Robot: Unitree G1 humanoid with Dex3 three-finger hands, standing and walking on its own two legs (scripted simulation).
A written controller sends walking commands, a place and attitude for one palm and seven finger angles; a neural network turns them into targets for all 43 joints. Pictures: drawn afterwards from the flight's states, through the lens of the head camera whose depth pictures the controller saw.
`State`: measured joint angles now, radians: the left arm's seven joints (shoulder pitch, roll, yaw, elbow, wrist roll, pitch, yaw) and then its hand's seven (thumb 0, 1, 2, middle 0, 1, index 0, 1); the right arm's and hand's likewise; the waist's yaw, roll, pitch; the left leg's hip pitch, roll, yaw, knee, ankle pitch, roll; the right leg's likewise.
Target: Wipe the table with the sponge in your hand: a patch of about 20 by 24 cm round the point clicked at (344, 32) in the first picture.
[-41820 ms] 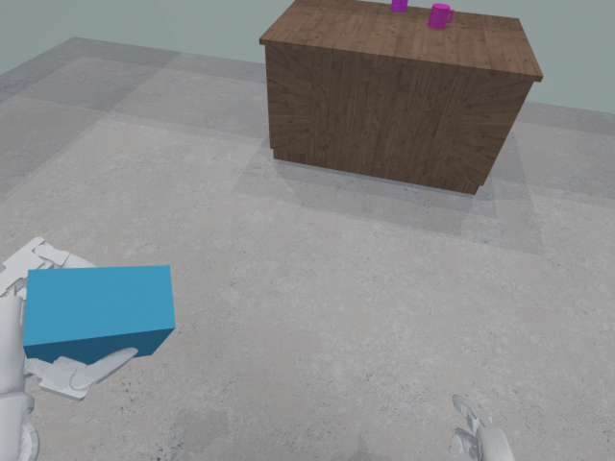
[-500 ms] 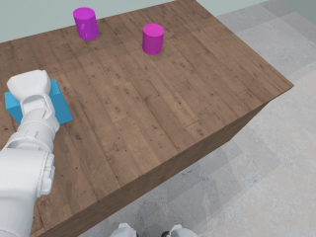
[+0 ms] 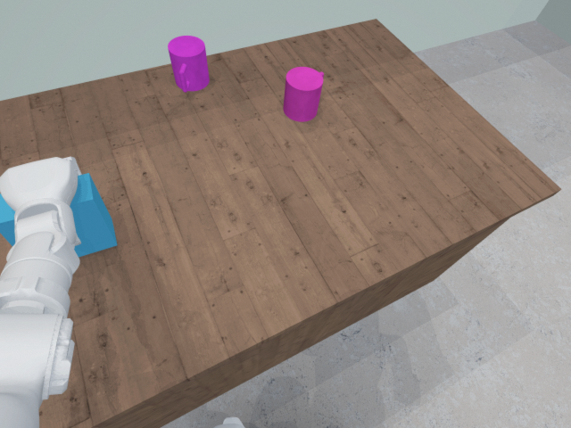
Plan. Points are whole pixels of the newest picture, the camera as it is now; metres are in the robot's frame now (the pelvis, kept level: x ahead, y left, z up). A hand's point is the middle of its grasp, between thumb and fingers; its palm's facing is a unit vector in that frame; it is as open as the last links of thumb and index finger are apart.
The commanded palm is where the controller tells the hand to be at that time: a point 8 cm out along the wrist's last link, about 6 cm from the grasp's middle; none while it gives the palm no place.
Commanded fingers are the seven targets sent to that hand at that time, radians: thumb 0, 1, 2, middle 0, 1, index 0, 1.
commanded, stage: wipe back along the first lane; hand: left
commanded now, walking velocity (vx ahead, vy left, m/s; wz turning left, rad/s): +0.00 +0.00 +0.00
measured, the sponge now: (66, 229) +0.41 +0.35 -0.04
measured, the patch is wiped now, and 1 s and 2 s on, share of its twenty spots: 0.95 0.95 0.95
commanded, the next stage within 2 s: lift the sponge slowly off the table in 1.68 s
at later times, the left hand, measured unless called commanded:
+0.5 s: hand (53, 241) +0.37 +0.33 +0.00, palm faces -0.11 -0.01 -0.99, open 10.3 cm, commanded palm +0.34 +0.31 +0.02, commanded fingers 0.00 0.10 1.30 -1.20 -1.60 -1.20 -1.60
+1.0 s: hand (58, 265) +0.34 +0.32 -0.01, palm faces -0.07 -0.01 -1.00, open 10.3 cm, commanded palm +0.29 +0.29 +0.02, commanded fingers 0.00 0.10 1.30 -1.20 -1.60 -1.20 -1.60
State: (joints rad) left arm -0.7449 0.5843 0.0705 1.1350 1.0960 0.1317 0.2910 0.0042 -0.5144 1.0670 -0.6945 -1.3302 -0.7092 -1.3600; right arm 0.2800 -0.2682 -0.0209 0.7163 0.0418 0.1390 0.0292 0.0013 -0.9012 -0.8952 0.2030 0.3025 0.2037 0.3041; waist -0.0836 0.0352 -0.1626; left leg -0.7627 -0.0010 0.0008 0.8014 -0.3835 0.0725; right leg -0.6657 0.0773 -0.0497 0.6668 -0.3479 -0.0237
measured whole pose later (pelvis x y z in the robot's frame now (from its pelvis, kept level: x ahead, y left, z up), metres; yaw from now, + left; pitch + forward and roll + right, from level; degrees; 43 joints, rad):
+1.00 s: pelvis -0.01 +0.01 +0.01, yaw +1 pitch +13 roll -4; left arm -0.39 0.41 -0.07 0.78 1.02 0.28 0.37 -0.01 -0.48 1.07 -0.65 -1.38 -0.66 -1.41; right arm 0.21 -0.25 -0.02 0.68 0.07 0.18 0.02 0.00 -0.90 -0.90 0.20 0.30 0.20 0.30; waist -0.01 0.04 -0.17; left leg -0.63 -0.02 0.01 0.76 -0.37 0.08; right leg -0.54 0.05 -0.04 0.65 -0.34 -0.02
